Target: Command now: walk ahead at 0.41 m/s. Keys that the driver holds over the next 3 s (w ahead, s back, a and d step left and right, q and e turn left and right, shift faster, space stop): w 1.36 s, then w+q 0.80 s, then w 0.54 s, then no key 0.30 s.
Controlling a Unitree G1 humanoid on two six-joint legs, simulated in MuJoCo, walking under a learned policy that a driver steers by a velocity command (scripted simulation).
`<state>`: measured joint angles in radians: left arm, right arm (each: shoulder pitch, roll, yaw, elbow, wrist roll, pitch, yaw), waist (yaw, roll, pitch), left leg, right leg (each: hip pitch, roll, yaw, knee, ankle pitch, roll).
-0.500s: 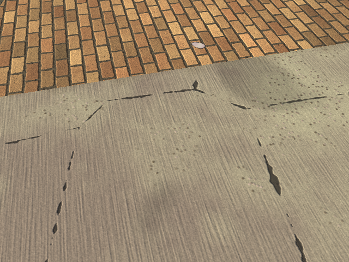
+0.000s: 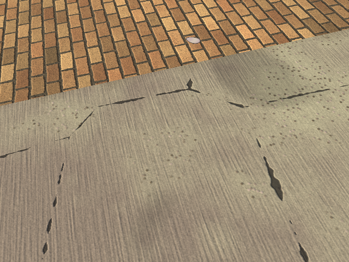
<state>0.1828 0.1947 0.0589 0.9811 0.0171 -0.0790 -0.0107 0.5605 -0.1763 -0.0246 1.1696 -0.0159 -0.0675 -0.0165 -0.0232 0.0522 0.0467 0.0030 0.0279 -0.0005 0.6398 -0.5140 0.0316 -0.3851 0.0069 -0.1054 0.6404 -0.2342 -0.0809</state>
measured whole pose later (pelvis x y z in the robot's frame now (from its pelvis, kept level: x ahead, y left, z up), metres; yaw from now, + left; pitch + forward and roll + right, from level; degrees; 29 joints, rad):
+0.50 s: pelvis +0.26 +0.00 +0.00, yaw -1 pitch +1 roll -1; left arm 0.52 0.15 0.02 1.11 0.02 -0.10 0.02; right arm 0.01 -0.16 -0.04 0.89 -0.03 -0.07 0.02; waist 0.04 0.00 0.08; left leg -0.47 -0.01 0.11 0.51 -0.10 0.13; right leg 0.15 0.04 -0.07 0.34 -0.46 -0.05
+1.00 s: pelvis +0.53 +0.00 +0.02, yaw -1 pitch +1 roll +1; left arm 0.02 0.17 0.03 0.88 0.02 -0.05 -0.03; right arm 0.49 -0.15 -0.03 1.08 -0.02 -0.10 -0.01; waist -0.07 -0.03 0.06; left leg 0.12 -0.08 0.09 0.17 -0.31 0.07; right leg -0.57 -0.06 -0.08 0.60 -0.05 -0.07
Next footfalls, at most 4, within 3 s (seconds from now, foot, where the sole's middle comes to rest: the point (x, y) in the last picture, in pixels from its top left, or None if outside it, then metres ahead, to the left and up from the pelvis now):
0.50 left None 0.44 0.07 -0.76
1.06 right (212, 196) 0.74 -0.10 -0.76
1.66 left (171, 142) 1.04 0.06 -0.76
2.24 right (178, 90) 1.40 0.02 -0.76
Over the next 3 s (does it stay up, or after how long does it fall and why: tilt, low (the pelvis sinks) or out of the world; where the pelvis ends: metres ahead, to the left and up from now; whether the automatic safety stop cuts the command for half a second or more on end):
stays up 1.47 0.21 0.03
